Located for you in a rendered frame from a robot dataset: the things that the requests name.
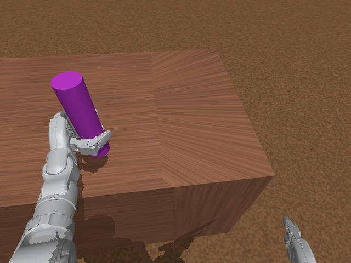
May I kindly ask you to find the right robot hand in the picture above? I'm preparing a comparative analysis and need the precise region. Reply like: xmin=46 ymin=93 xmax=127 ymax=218
xmin=283 ymin=216 xmax=317 ymax=263

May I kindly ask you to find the can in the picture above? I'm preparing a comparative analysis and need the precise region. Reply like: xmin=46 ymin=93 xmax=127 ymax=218
xmin=50 ymin=71 xmax=110 ymax=158

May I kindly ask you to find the left robot arm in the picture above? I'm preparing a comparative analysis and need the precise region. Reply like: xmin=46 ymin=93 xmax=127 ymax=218
xmin=9 ymin=148 xmax=80 ymax=263

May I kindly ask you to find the left robot hand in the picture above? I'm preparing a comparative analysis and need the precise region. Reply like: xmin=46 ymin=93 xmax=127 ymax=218
xmin=48 ymin=108 xmax=112 ymax=156

